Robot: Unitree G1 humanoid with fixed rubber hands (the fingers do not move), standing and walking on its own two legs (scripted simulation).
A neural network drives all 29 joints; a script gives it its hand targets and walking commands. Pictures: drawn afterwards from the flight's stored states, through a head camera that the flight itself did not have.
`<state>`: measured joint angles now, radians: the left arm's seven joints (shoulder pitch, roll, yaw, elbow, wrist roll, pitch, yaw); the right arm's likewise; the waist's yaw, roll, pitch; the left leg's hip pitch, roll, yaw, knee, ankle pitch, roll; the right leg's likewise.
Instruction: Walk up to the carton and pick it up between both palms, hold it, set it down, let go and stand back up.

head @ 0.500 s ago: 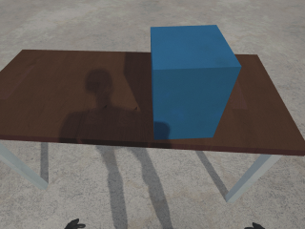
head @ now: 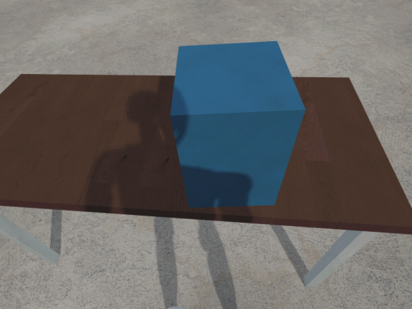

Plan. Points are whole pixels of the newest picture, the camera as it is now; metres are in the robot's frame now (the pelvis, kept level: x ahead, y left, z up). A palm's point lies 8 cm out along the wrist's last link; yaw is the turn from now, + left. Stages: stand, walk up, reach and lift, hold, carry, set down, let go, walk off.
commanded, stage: walk up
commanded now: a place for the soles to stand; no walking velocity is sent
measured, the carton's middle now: (229, 130) +0.47 -0.02 +0.08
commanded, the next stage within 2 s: reach and lift in 1.56 s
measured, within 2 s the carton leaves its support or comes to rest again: neither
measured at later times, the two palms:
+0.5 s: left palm out of the picture +0.11 +0.26 -0.10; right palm out of the picture +0.16 -0.24 -0.09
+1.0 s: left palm out of the picture +0.09 +0.27 -0.11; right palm out of the picture +0.08 -0.24 -0.11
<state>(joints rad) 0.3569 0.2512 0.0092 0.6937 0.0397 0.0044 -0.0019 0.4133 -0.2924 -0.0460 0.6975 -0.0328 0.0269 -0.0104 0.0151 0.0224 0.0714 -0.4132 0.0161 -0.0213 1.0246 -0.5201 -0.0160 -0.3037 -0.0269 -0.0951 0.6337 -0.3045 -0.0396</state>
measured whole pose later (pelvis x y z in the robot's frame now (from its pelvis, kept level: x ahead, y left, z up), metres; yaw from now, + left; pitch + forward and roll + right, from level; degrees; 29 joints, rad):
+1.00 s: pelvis +0.03 +0.02 +0.01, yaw -1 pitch -2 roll +0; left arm 0.33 0.25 -0.01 0.80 0.00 0.00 0.00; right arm 0.29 -0.25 0.01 0.85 0.00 0.01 0.01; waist 0.00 -0.01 0.04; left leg -0.23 0.00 0.04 0.48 -0.23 0.02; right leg -0.18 -0.03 -0.08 0.48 -0.27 0.00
